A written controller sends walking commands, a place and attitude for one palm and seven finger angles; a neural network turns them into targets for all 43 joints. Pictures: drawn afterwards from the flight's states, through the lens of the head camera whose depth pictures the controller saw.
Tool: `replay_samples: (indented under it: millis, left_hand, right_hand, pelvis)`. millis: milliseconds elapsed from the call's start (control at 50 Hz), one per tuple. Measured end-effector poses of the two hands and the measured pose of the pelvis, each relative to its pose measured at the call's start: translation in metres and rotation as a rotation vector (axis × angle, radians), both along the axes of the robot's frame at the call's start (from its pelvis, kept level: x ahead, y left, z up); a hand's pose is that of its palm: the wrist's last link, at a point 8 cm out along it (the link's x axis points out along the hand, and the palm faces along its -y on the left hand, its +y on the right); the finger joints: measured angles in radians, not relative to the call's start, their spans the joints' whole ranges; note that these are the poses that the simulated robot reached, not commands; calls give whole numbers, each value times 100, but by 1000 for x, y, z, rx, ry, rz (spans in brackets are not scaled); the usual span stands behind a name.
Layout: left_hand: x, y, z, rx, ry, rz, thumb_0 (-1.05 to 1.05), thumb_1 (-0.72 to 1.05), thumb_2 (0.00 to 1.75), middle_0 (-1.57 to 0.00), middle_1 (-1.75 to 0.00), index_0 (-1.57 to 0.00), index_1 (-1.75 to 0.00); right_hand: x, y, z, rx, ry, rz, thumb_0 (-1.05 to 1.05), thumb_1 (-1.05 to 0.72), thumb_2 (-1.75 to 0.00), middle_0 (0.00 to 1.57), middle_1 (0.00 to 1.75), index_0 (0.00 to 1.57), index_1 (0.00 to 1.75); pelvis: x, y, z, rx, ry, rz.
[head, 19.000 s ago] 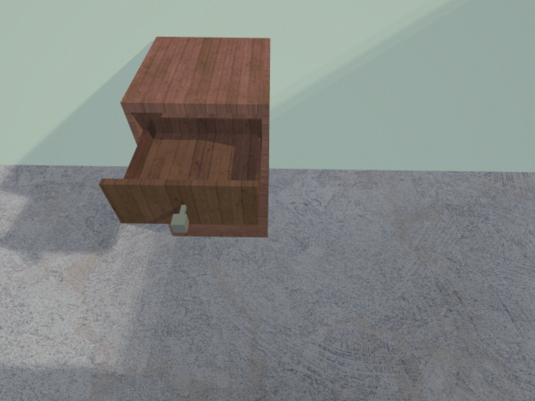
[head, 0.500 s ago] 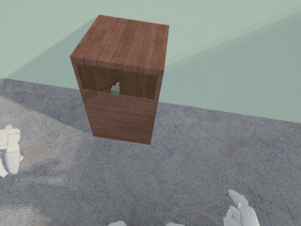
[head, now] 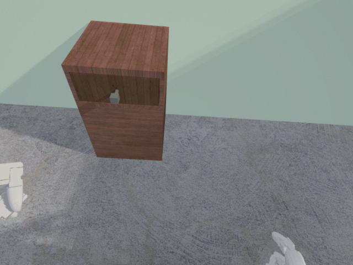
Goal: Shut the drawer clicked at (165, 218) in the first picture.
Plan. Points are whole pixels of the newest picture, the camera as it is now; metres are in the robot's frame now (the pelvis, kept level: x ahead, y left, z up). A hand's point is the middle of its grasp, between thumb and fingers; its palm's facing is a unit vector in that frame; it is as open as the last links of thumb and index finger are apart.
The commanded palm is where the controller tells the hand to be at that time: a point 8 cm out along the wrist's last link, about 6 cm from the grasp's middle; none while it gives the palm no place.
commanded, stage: stop stepping back and stand still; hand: left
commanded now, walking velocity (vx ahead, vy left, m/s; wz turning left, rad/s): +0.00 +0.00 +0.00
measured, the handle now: (115, 95) +0.82 +0.29 -0.18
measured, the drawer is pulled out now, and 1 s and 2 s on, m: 0.00 0.00 0.00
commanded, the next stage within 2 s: let the arm hang, fingers relaxed in 0.70 s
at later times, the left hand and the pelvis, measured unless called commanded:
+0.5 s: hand out of the picture +0.13 +0.27 +0.17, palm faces +0.38 -0.83 -0.42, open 3.3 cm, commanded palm +0.07 +0.31 +0.18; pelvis -0.05 +0.03 +0.00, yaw +2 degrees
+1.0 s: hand out of the picture +0.09 +0.27 -0.12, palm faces +0.08 -0.95 -0.32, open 3.1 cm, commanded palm none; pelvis -0.05 +0.04 -0.01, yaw +3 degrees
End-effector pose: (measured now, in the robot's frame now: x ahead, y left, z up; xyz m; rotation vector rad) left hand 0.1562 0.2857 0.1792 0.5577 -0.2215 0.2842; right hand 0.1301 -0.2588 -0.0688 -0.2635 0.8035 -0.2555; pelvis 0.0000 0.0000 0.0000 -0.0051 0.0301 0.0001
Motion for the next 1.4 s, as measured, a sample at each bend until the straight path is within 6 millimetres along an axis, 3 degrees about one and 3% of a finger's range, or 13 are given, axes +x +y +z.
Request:
replay_samples:
  millis: [200,340,460,680,800,840,920,980,1060,1140,1240,1320,1400]
  left_hand:
    - [-50,1,2,-55,-74,-7,2,88,90,-141,-160,-141,-160]
    - [-56,27,-2,-88,-109,63,2,88,90,-141,-160,-141,-160]
    - [-65,26,6,-56,-76,39,2,89,90,-141,-160,-141,-160]
    - [-64,45,-4,-97,-61,88,2,88,90,-141,-160,-141,-160]
    - [-59,37,3,-55,-39,45,2,89,90,-141,-160,-141,-160]
    - [-49,39,-23,-52,44,14,1,89,90,-141,-160,-140,-160]
    - [-36,54,-154,-235,528,134,0,89,90,-137,-156,-137,-156]
    - [-68,38,-245,-374,909,213,1,90,90,-129,-149,-129,-150]
    - [-142,-8,-313,-501,1298,221,1,91,90,-117,-136,-116,-137]
    - [-214,-25,-330,-594,1493,347,2,90,90,-103,-121,-101,-126]
    - [-280,-32,-321,-600,1679,432,2,90,90,-84,-101,-82,-104]
    - [-306,-40,-312,-597,1756,477,1,90,90,-69,-84,-67,-86]
    - [-307,-50,-309,-598,1761,489,1,90,90,-53,-66,-52,-68]
  right_hand:
    - [-18,18,10,-6,-97,51,1,-90,-90,20,30,20,30]
    - [-22,58,9,34,-113,91,1,-90,-90,20,30,21,30]
    - [-20,87,10,94,-129,160,1,-90,-90,20,30,21,30]
    - [-17,85,9,43,-91,146,1,-90,-90,20,30,21,30]
    - [-11,82,13,43,-102,158,1,-90,-90,20,30,21,30]
    - [-7,78,3,63,-96,181,1,-90,-90,20,30,21,30]
    - [-17,61,-25,74,38,169,1,-90,-90,20,30,21,30]
    - [-38,50,-34,66,125,127,1,-90,-90,20,30,21,30]
    - [-80,36,-39,48,280,61,1,-90,-90,20,30,21,30]
    - [-126,28,-44,40,462,9,1,-91,-90,20,30,21,30]
    - [-170,32,-52,74,623,-36,1,-91,-90,20,30,20,30]
    - [-187,43,-60,122,679,-54,1,-91,-90,20,30,20,30]
    - [-192,56,-69,175,691,-54,1,-91,-90,20,30,20,30]
  pelvis:
    - [-32,10,-2,-38,-51,14]
    - [-43,24,0,-34,-68,15]
    - [-51,27,4,-28,-58,32]
    - [-48,40,4,-28,-63,27]
    - [-46,39,6,-26,-48,38]
    - [-46,41,2,-33,-37,41]
    - [-47,42,-7,-26,-43,51]
    - [-47,38,-8,-13,-56,47]
    - [-44,32,-3,-11,-57,39]
    - [-41,26,2,-12,-47,44]
    - [-36,22,5,-12,-45,51]
    - [-34,19,5,-10,-49,50]
    - [-32,16,5,-7,-53,48]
